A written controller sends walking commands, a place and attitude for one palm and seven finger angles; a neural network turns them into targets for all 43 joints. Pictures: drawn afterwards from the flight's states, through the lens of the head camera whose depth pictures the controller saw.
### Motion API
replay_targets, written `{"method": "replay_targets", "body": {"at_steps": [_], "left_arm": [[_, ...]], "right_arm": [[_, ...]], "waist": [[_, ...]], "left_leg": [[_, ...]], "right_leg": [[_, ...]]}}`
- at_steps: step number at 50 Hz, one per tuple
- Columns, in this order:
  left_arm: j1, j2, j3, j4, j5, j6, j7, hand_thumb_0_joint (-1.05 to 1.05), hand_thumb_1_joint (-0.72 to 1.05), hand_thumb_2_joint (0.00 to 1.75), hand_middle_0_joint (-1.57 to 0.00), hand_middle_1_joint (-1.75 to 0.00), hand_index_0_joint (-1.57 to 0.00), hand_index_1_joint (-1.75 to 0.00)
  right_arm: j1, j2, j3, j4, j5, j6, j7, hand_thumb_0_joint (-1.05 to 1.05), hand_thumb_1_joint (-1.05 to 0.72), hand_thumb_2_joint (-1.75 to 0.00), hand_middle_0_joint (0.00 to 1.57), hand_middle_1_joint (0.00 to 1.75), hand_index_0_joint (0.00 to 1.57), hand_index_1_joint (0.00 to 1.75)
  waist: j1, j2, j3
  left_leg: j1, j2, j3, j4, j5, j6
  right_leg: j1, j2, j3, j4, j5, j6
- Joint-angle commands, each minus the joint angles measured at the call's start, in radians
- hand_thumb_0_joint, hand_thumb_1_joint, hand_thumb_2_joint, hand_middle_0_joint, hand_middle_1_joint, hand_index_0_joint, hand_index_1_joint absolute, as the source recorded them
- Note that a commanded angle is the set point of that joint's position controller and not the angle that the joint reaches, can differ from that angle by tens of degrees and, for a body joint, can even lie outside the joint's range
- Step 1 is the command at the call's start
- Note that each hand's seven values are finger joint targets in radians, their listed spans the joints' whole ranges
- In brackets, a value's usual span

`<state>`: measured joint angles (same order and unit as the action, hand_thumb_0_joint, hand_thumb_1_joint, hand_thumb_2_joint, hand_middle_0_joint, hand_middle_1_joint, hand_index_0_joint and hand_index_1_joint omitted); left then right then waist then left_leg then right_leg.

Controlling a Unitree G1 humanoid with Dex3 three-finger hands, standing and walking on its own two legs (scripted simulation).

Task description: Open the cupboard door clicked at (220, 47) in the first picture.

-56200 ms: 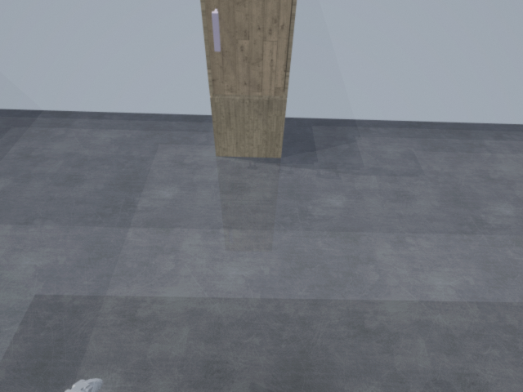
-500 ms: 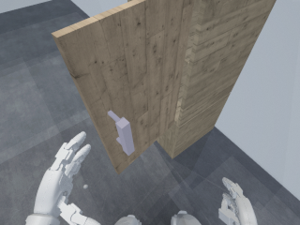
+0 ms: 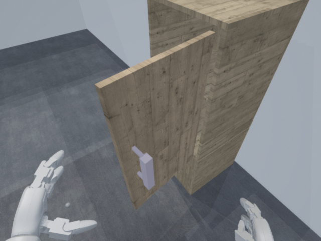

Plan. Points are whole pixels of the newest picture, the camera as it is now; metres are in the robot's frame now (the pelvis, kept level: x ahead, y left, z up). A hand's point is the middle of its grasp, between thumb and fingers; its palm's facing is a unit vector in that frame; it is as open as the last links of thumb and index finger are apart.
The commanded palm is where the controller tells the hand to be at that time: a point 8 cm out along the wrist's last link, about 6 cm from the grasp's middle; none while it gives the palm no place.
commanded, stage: draw the hand back to the body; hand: left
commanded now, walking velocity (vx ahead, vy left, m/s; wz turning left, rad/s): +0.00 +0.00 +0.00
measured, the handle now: (142, 167) +0.32 +0.09 -0.01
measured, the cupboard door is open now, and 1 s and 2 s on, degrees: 99 99 99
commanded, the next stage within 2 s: step back with the hand held close in 0.86 s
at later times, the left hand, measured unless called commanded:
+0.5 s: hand (16, 166) +0.20 +0.27 +0.19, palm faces +0.43 -0.80 -0.42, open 8.9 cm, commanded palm +0.15 +0.31 +0.20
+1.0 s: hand (23, 169) +0.19 +0.25 +0.19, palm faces +0.43 -0.81 -0.40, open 7.4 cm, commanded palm +0.14 +0.29 +0.20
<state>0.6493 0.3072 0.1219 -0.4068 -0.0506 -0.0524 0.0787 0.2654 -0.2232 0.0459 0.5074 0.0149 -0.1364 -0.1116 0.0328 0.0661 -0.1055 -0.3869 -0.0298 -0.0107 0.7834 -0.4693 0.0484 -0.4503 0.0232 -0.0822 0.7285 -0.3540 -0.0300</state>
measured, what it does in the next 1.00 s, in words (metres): stands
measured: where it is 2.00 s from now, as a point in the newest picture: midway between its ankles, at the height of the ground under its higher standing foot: outside the picture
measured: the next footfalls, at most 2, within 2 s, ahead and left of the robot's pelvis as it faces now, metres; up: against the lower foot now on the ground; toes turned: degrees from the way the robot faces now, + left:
right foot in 1.56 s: -0.04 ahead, -0.10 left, +0.00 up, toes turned +2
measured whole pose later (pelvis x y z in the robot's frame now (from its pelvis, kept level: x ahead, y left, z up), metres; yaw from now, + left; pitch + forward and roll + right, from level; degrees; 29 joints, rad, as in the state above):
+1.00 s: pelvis +0.00 +0.00 +0.03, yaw -1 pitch -5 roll -1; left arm 0.46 0.34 0.33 -0.37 -0.04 -0.11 0.10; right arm 0.21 -0.23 0.03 0.67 -0.01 -0.15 -0.06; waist 0.07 0.06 0.02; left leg -0.02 -0.03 0.01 0.39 -0.28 0.04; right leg -0.10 0.04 -0.05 0.36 -0.17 -0.03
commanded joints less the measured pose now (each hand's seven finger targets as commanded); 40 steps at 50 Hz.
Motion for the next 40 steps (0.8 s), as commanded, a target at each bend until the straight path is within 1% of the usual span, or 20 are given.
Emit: {"method": "replay_targets", "body": {"at_steps": [1,6,10,13,15,17,19,21,23,24,25,27,28,30,32,34,35,36,38,40], "left_arm": [[-0.091,0.137,0.108,-0.216,0.026,-0.058,0.059,0.00,0.09,0.55,-0.17,-0.30,-0.17,-0.30],[-0.131,0.148,0.147,-0.201,0.028,-0.069,0.063,0.00,0.27,0.63,-0.18,-0.30,-0.18,-0.30],[-0.130,0.178,0.206,-0.196,0.026,-0.075,0.059,0.00,0.41,0.69,-0.18,-0.30,-0.18,-0.30],[-0.164,0.176,0.221,-0.226,0.024,-0.088,0.054,0.00,0.51,0.74,-0.19,-0.30,-0.19,-0.30],[-0.176,0.197,0.253,-0.210,0.024,-0.092,0.054,0.00,0.58,0.76,-0.19,-0.30,-0.19,-0.30],[-0.203,0.196,0.262,-0.220,0.019,-0.096,0.051,0.00,0.65,0.80,-0.19,-0.30,-0.19,-0.30],[-0.224,0.214,0.294,-0.215,0.015,-0.101,0.051,0.00,0.73,0.82,-0.19,-0.30,-0.19,-0.30],[-0.239,0.216,0.310,-0.204,0.010,-0.104,0.050,0.00,0.80,0.86,-0.20,-0.30,-0.20,-0.30],[-0.265,0.238,0.342,-0.213,0.008,-0.110,0.051,0.00,0.87,0.88,-0.20,-0.30,-0.20,-0.30],[-0.277,0.241,0.351,-0.206,0.006,-0.111,0.051,0.00,0.90,0.90,-0.20,-0.30,-0.20,-0.30],[-0.264,0.221,0.335,-0.174,0.009,-0.108,0.045,0.00,0.90,0.90,-0.20,-0.30,-0.20,-0.30],[-0.249,0.185,0.300,-0.154,0.004,-0.108,0.038,0.00,0.90,0.90,-0.20,-0.30,-0.20,-0.30],[-0.260,0.187,0.297,-0.159,0.005,-0.109,0.036,0.00,0.90,0.90,-0.20,-0.30,-0.20,-0.30],[-0.264,0.203,0.306,-0.166,0.008,-0.111,0.036,0.00,0.90,0.90,-0.20,-0.30,-0.20,-0.30],[-0.264,0.209,0.314,-0.171,0.006,-0.114,0.038,0.00,0.90,0.90,-0.20,-0.30,-0.20,-0.30],[-0.268,0.230,0.332,-0.201,0.010,-0.120,0.042,0.00,0.90,0.90,-0.20,-0.30,-0.20,-0.30],[-0.266,0.243,0.342,-0.192,0.011,-0.116,0.044,0.00,0.90,0.90,-0.20,-0.30,-0.20,-0.30],[-0.277,0.226,0.325,-0.196,0.010,-0.117,0.043,0.00,0.90,0.90,-0.20,-0.30,-0.20,-0.30],[-0.286,0.231,0.328,-0.213,0.013,-0.122,0.045,0.00,0.90,0.90,-0.20,-0.30,-0.20,-0.30],[-0.281,0.244,0.341,-0.204,0.015,-0.120,0.048,0.00,0.90,0.90,-0.20,-0.30,-0.20,-0.30]], "right_arm": [[-0.111,-0.102,-0.033,-0.129,-0.008,-0.063,-0.011,0.00,-0.90,-0.90,0.20,0.30,0.20,0.30],[-0.135,-0.103,-0.029,-0.093,-0.012,-0.076,0.000,0.00,-0.90,-0.90,0.20,0.30,0.20,0.30],[-0.150,-0.107,-0.035,-0.070,-0.015,-0.078,0.012,0.00,-0.90,-0.90,0.20,0.30,0.20,0.30],[-0.151,-0.106,-0.037,-0.058,-0.017,-0.080,0.024,0.00,-0.90,-0.90,0.20,0.30,0.20,0.30],[-0.153,-0.109,-0.040,-0.047,-0.019,-0.078,0.030,0.00,-0.90,-0.90,0.20,0.30,0.20,0.30],[-0.158,-0.110,-0.041,-0.045,-0.019,-0.074,0.035,0.00,-0.90,-0.90,0.20,0.30,0.20,0.30],[-0.160,-0.110,-0.045,-0.041,-0.020,-0.069,0.037,0.00,-0.90,-0.90,0.20,0.30,0.20,0.30],[-0.169,-0.109,-0.045,-0.038,-0.019,-0.064,0.038,0.00,-0.90,-0.90,0.20,0.30,0.20,0.30],[-0.173,-0.111,-0.049,-0.031,-0.020,-0.062,0.037,0.00,-0.90,-0.90,0.20,0.30,0.20,0.30],[-0.173,-0.110,-0.049,-0.028,-0.020,-0.059,0.038,0.00,-0.90,-0.90,0.20,0.30,0.20,0.30],[-0.177,-0.112,-0.049,-0.021,-0.020,-0.056,0.039,0.00,-0.90,-0.90,0.20,0.30,0.20,0.30],[-0.174,-0.114,-0.053,-0.022,-0.019,-0.052,0.046,0.00,-0.90,-0.90,0.20,0.30,0.20,0.30],[-0.177,-0.117,-0.056,-0.024,-0.018,-0.048,0.047,0.00,-0.90,-0.90,0.20,0.30,0.20,0.30],[-0.183,-0.119,-0.058,-0.023,-0.020,-0.047,0.046,0.00,-0.90,-0.90,0.20,0.30,0.20,0.30],[-0.187,-0.116,-0.058,-0.027,-0.021,-0.046,0.044,0.00,-0.90,-0.90,0.20,0.30,0.20,0.30],[-0.189,-0.113,-0.059,-0.027,-0.022,-0.051,0.041,0.00,-0.90,-0.90,0.20,0.30,0.20,0.30],[-0.193,-0.116,-0.056,-0.021,-0.024,-0.051,0.040,0.00,-0.90,-0.90,0.20,0.30,0.20,0.30],[-0.197,-0.108,-0.054,-0.023,-0.022,-0.053,0.039,0.00,-0.90,-0.90,0.20,0.30,0.20,0.30],[-0.193,-0.109,-0.056,-0.019,-0.021,-0.059,0.039,0.00,-0.90,-0.90,0.20,0.30,0.20,0.30],[-0.193,-0.112,-0.056,-0.014,-0.026,-0.064,0.036,0.00,-0.90,-0.90,0.20,0.30,0.20,0.30]], "waist": [[0.000,-0.016,0.005],[0.013,-0.013,0.030],[0.030,-0.011,0.018],[0.027,0.032,0.030],[0.032,0.020,0.043],[0.031,0.026,0.060],[0.033,-0.001,0.049],[0.034,0.008,0.071],[0.038,0.028,0.055],[0.038,0.017,0.055],[0.038,0.043,0.083],[0.033,0.008,0.097],[0.033,-0.005,0.092],[0.037,0.013,0.083],[0.038,-0.029,0.075],[0.043,0.006,0.046],[0.045,0.031,0.056],[0.040,0.030,0.073],[0.038,0.042,0.067],[0.043,0.024,0.064]], "left_leg": [[0.032,0.048,-0.039,-0.223,0.336,-0.035],[0.105,0.055,-0.048,-0.304,0.419,-0.052],[0.160,0.061,-0.042,-0.343,0.515,-0.062],[0.196,0.068,-0.040,-0.373,0.577,-0.074],[0.204,0.073,-0.043,-0.389,0.603,-0.082],[0.212,0.076,-0.046,-0.410,0.595,-0.086],[0.226,0.075,-0.040,-0.421,0.566,-0.081],[0.222,0.073,-0.037,-0.436,0.537,-0.078],[0.235,0.070,-0.030,-0.439,0.552,-0.075],[0.238,0.069,-0.030,-0.443,0.541,-0.075],[0.237,0.069,-0.026,-0.446,0.532,-0.074],[0.238,0.073,-0.027,-0.455,0.524,-0.072],[0.240,0.074,-0.032,-0.460,0.515,-0.070],[0.246,0.069,-0.028,-0.465,0.483,-0.065],[0.237,0.066,-0.027,-0.469,0.452,-0.056],[0.246,0.060,-0.020,-0.464,0.467,-0.053],[0.241,0.058,-0.022,-0.465,0.451,-0.055],[0.238,0.056,-0.020,-0.468,0.436,-0.053],[0.248,0.056,-0.018,-0.466,0.445,-0.052],[0.248,0.055,-0.022,-0.466,0.447,-0.052]], "right_leg": [[0.187,-0.036,0.050,-0.178,0.170,0.006],[0.268,-0.034,0.042,-0.231,0.212,0.005],[0.338,-0.031,0.044,-0.267,0.276,0.002],[0.360,-0.031,0.045,-0.288,0.302,0.003],[0.379,-0.028,0.045,-0.305,0.314,-0.001],[0.383,-0.026,0.045,-0.316,0.305,0.000],[0.395,-0.025,0.049,-0.331,0.302,0.001],[0.404,-0.025,0.053,-0.344,0.294,-0.002],[0.419,-0.026,0.058,-0.351,0.313,-0.002],[0.420,-0.025,0.058,-0.357,0.310,-0.002],[0.411,-0.025,0.062,-0.368,0.300,-0.004],[0.406,-0.026,0.058,-0.371,0.292,0.000],[0.405,-0.024,0.056,-0.372,0.283,0.001],[0.414,-0.024,0.061,-0.381,0.274,-0.001],[0.427,-0.023,0.063,-0.383,0.268,0.000],[0.445,-0.024,0.069,-0.382,0.290,-0.001],[0.444,-0.024,0.074,-0.389,0.281,-0.004],[0.436,-0.026,0.075,-0.391,0.274,-0.003],[0.434,-0.025,0.076,-0.395,0.278,-0.003],[0.441,-0.022,0.077,-0.398,0.281,-0.005]]}}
